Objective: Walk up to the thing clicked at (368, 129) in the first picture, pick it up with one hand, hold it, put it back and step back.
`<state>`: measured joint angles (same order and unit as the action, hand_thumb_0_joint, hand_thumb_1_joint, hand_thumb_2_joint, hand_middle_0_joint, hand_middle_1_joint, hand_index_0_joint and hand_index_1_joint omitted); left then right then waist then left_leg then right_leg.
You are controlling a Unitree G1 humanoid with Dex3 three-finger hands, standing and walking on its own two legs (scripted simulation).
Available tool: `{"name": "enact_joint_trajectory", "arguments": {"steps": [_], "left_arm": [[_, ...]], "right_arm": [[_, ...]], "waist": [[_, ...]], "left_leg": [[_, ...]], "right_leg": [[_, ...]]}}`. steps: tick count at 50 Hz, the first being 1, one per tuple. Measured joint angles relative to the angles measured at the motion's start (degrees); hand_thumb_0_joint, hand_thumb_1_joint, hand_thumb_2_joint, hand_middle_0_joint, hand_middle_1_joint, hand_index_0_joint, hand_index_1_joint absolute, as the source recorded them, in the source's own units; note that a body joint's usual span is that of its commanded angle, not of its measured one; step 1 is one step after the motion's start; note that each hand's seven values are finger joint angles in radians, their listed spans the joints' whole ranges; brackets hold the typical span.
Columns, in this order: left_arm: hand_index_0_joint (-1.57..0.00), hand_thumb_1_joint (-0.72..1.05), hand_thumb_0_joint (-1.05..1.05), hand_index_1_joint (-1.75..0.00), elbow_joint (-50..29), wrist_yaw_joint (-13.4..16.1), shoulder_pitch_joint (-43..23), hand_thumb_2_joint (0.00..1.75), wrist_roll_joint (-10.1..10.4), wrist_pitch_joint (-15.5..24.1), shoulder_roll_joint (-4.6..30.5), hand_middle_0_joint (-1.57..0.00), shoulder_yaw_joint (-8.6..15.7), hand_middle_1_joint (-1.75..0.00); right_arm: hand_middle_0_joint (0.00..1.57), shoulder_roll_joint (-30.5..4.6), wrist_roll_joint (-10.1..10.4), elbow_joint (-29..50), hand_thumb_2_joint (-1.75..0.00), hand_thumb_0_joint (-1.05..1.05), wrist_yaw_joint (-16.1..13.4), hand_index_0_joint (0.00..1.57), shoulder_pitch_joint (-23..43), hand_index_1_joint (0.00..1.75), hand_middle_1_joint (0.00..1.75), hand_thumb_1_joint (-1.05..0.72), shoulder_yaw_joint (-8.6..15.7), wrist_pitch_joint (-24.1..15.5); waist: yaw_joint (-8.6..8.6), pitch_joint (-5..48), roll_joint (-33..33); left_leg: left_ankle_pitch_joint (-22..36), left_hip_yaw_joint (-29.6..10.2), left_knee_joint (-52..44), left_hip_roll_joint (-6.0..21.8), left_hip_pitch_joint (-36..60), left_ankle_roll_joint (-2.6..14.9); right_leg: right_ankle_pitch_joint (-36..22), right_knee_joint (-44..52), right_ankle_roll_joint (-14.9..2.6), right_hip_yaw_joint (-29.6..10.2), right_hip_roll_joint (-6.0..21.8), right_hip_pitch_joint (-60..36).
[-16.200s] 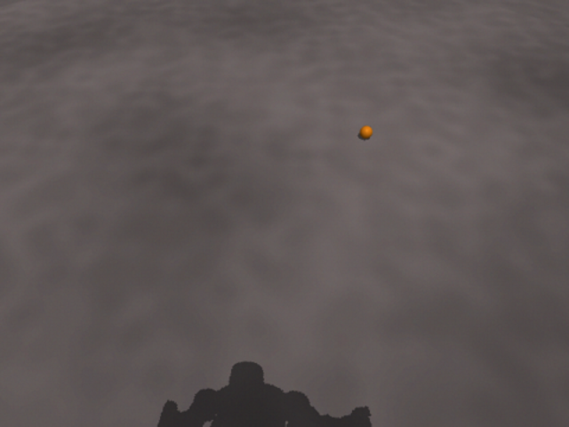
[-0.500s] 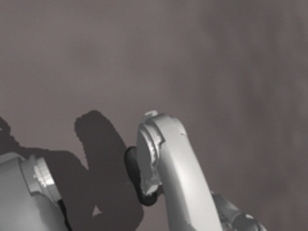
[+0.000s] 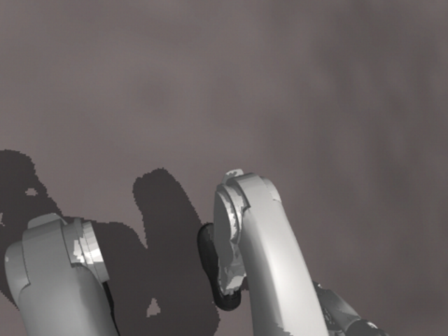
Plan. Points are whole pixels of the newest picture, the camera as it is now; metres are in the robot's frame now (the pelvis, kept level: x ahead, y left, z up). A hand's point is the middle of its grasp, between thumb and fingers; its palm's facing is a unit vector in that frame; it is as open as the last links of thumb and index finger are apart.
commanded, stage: settle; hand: left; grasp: from above
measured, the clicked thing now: out of the picture +0.46 +0.36 -0.23
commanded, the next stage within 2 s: lift in 0.54 s
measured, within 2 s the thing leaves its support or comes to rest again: neither
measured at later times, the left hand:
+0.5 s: hand out of the picture +0.44 +0.36 -0.12, palm faces -0.44 -0.08 -0.89, open 9.2 cm
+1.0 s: hand out of the picture +0.41 +0.36 -0.05, palm faces -0.46 -0.10 -0.88, open 9.2 cm
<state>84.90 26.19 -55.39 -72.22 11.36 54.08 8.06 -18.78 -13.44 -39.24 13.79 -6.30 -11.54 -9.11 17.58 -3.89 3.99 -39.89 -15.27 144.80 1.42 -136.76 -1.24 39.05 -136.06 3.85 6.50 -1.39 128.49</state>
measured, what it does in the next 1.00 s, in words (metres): rises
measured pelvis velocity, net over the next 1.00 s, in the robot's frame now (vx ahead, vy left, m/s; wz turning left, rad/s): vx -0.01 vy -0.01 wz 0.12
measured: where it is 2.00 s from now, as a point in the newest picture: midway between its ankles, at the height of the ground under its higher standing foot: (167, 305)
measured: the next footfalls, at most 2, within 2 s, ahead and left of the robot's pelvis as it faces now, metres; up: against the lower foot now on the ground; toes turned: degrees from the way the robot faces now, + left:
none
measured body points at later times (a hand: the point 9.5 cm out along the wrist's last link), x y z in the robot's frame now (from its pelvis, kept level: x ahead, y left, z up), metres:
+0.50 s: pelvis -0.01 -0.01 +0.03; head +0.22 +0.09 +0.40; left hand +0.46 +0.36 -0.06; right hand +0.08 -0.28 -0.07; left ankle +0.06 +0.13 -0.27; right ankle +0.11 -0.13 -0.27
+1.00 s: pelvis -0.01 -0.01 +0.07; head +0.20 +0.07 +0.45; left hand +0.43 +0.36 +0.00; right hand +0.08 -0.27 -0.05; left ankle +0.06 +0.13 -0.27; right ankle +0.11 -0.13 -0.27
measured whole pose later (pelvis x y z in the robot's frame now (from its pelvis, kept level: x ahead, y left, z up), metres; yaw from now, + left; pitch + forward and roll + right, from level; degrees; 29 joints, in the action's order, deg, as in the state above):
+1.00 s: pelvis -0.01 -0.01 +0.07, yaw +7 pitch +34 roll -8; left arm 65.4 6.1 -49.5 -65.9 9.5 43.2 3.8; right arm -16.3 -4.3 -38.6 7.1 -11.3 -2.1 1.6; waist 11.2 5.2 -2.3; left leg -36.0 -8.1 129.5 1.5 -128.4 -0.6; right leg 37.4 -125.5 3.3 2.2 1.3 122.5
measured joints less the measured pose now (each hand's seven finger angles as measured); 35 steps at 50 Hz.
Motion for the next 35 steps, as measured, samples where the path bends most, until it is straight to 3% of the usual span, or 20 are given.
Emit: {"name": "enact_joint_trajectory", "arguments": {"steps": [13, 35], "left_arm": [[-0.79, 0.12, 0.03, -0.51, -6.10, -9.73, 0.21, 0.35, 1.87, -0.34, -4.93, -0.85, -3.37, -0.52], [-0.78, 0.11, 0.03, -0.52, -9.56, -14.10, -0.89, 0.39, 1.86, 0.65, -5.89, -0.83, -3.31, -0.55]], "right_arm": [[0.20, 0.44, 4.35, 1.21, -0.90, 0.01, -1.10, 0.20, -0.65, 0.30, 0.30, -0.92, 3.86, 4.08], [0.20, 0.92, 6.39, 0.83, -0.90, 0.01, -5.62, 0.20, -3.83, 0.30, 0.30, -0.92, 6.08, 8.80]], "waist": [[-3.22, 3.69, -3.45], [-3.46, 5.23, -4.76]], "left_leg": [[1.75, 3.05, -4.17, -0.29, 1.12, 0.36], [3.67, 4.92, -9.22, -0.23, 3.45, 0.25]], "right_leg": [[-0.30, 2.04, -0.08, -2.03, 1.28, -0.46], [-1.75, 5.65, -0.56, -3.05, 1.97, -1.82]]}}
